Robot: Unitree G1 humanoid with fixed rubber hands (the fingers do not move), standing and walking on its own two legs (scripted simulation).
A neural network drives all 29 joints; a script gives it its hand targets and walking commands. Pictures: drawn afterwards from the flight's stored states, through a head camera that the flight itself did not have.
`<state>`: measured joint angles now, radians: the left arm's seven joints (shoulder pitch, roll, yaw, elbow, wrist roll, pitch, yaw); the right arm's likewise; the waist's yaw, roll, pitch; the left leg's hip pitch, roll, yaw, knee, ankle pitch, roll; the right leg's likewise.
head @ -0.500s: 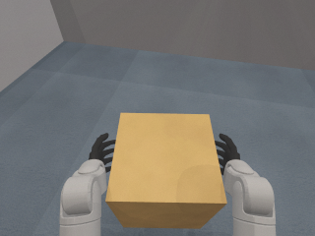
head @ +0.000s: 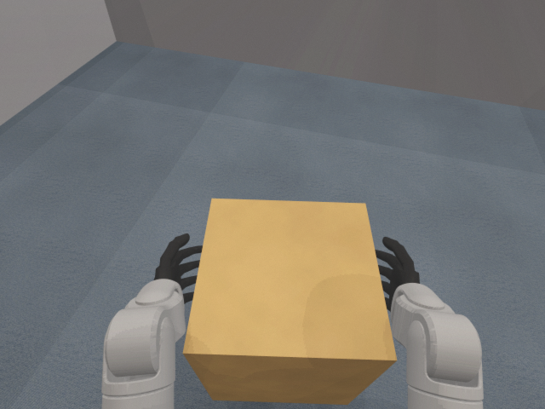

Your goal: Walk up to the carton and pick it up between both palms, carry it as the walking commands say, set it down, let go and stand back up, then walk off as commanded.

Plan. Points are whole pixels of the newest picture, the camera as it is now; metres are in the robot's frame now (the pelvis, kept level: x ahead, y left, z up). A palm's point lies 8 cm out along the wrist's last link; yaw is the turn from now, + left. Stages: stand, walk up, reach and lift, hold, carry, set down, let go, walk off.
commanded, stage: carry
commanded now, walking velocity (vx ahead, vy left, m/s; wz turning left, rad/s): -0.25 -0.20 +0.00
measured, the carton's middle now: (284, 308) +0.27 +0.00 +0.01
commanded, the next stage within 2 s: none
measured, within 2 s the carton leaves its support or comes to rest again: neither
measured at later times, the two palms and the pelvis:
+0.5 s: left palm out of the picture +0.10 +0.00 +0.08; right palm out of the picture +0.07 -0.30 +0.08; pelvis -0.18 -0.13 +0.00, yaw +1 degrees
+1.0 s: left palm out of the picture -0.10 -0.13 +0.08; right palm out of the picture -0.11 -0.43 +0.07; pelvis -0.37 -0.27 +0.01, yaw +0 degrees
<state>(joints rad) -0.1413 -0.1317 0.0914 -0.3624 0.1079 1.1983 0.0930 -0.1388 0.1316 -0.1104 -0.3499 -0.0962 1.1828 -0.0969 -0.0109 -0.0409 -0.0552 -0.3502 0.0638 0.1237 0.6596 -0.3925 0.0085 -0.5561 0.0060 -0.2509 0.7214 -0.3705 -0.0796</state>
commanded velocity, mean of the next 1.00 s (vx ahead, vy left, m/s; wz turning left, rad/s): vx -0.25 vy -0.20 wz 0.00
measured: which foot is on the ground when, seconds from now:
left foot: down 0.00-0.28, up 0.30-0.54, down 0.56-0.92, up 0.94-1.00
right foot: up 0.00-0.24, down 0.26-0.56, up 0.58-0.90, down 0.92-1.00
